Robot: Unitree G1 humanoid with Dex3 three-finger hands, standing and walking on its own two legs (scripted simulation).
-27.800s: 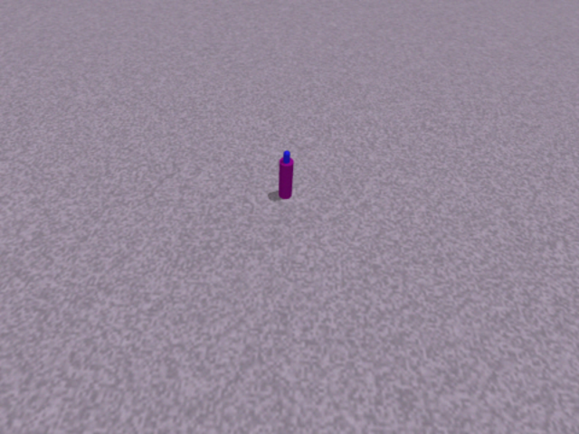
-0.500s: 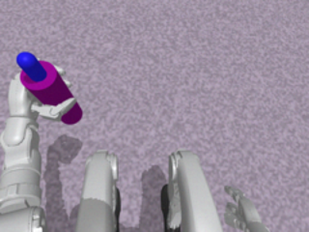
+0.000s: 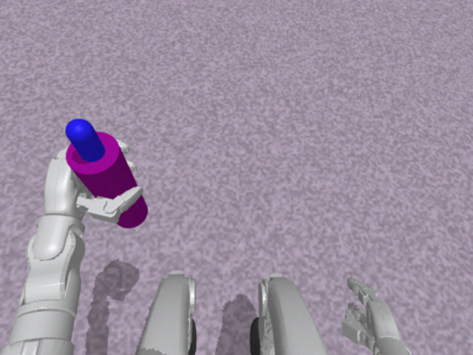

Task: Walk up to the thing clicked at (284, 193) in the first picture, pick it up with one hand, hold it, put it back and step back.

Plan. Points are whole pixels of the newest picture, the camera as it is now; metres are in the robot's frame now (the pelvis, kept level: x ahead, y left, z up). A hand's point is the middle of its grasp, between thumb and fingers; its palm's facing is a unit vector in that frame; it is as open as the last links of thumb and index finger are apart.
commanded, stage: lift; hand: left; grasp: from the side
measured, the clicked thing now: (110, 180) +0.37 +0.20 +0.04
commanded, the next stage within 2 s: hold in 1.38 s
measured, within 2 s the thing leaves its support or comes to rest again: neither
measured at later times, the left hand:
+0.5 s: hand (90, 150) +0.36 +0.19 +0.13, palm faces +0.04 -1.00 -0.02, open 9.0 cm
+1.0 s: hand (95, 120) +0.37 +0.17 +0.17, palm faces +0.01 -1.00 +0.00, open 9.0 cm
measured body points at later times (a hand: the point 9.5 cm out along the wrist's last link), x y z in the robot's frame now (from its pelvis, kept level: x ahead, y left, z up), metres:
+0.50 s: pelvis +0.02 +0.01 +0.09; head +0.11 +0.02 +0.53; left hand +0.36 +0.24 +0.13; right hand +0.16 -0.24 -0.01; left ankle +0.05 +0.11 -0.55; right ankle +0.05 -0.12 -0.55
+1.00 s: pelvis +0.04 +0.00 +0.13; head +0.10 +0.01 +0.58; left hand +0.37 +0.23 +0.18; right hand +0.18 -0.25 +0.03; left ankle +0.05 +0.11 -0.55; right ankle +0.05 -0.12 -0.55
